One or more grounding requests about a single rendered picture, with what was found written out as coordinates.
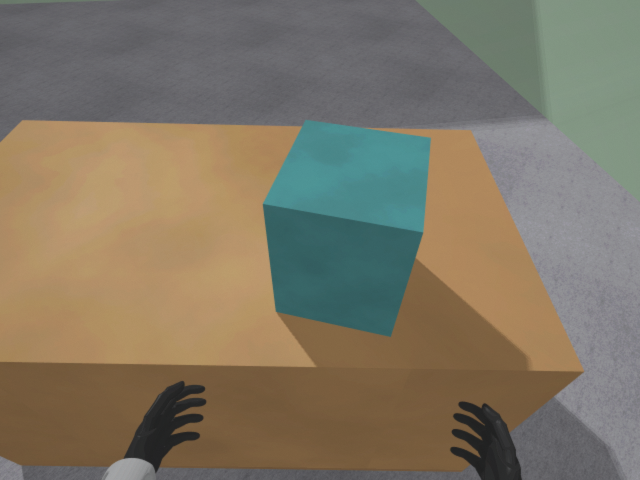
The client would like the right robot hand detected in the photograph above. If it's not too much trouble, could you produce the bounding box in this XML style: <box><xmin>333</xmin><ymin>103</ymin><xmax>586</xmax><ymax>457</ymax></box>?
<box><xmin>450</xmin><ymin>402</ymin><xmax>522</xmax><ymax>480</ymax></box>

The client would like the carton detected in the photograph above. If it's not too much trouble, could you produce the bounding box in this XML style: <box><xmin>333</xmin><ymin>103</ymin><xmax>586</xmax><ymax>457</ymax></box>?
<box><xmin>263</xmin><ymin>120</ymin><xmax>431</xmax><ymax>337</ymax></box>

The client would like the pedestal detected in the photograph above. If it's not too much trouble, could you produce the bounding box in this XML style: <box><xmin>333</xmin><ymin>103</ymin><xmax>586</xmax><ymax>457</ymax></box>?
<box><xmin>0</xmin><ymin>120</ymin><xmax>584</xmax><ymax>472</ymax></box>

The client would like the left robot forearm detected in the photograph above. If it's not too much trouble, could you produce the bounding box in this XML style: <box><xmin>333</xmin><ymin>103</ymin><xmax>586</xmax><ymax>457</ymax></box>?
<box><xmin>102</xmin><ymin>458</ymin><xmax>156</xmax><ymax>480</ymax></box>

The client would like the left robot hand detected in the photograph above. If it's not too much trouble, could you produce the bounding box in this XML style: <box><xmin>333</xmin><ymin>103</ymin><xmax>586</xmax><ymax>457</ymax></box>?
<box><xmin>123</xmin><ymin>381</ymin><xmax>206</xmax><ymax>474</ymax></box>

